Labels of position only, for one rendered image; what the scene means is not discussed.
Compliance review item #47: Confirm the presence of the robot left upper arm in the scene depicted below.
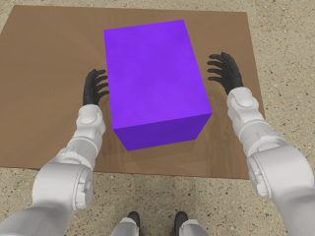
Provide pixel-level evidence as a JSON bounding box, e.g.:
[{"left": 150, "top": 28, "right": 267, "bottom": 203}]
[{"left": 0, "top": 162, "right": 94, "bottom": 236}]

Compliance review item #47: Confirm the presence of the table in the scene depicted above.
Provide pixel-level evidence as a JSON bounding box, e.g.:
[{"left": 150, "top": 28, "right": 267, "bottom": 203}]
[{"left": 0, "top": 5, "right": 266, "bottom": 180}]

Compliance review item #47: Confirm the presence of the robot right shin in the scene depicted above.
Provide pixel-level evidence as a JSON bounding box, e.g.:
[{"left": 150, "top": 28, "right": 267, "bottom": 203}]
[{"left": 181, "top": 219, "right": 198, "bottom": 227}]

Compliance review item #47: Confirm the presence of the robot left shin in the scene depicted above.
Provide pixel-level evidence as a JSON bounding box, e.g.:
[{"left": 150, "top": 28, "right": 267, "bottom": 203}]
[{"left": 120, "top": 217, "right": 136, "bottom": 224}]

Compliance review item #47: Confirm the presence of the robot left forearm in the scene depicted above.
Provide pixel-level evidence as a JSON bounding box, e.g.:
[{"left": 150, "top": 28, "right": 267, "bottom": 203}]
[{"left": 31, "top": 104, "right": 106, "bottom": 201}]

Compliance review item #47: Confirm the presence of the robot shin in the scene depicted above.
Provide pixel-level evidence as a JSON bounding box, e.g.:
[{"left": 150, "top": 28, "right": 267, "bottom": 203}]
[
  {"left": 120, "top": 217, "right": 136, "bottom": 224},
  {"left": 181, "top": 219, "right": 198, "bottom": 227}
]

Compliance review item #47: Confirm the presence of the robot right forearm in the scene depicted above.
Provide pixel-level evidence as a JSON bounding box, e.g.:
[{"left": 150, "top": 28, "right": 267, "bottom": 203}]
[{"left": 226, "top": 87, "right": 314, "bottom": 186}]

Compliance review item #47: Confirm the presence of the robot left hand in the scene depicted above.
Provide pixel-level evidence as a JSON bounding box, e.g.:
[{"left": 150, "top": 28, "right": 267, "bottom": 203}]
[{"left": 83, "top": 69, "right": 109, "bottom": 106}]

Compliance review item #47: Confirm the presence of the robot right hand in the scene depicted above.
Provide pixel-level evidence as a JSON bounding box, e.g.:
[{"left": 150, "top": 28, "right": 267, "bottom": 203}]
[{"left": 207, "top": 52, "right": 244, "bottom": 95}]

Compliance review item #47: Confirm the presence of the robot right upper arm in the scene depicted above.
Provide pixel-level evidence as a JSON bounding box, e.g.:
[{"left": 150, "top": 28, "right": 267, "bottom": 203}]
[{"left": 246, "top": 144, "right": 315, "bottom": 236}]

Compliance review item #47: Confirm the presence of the carton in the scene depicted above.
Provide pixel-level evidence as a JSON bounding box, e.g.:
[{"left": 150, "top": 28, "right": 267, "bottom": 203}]
[{"left": 103, "top": 20, "right": 213, "bottom": 151}]

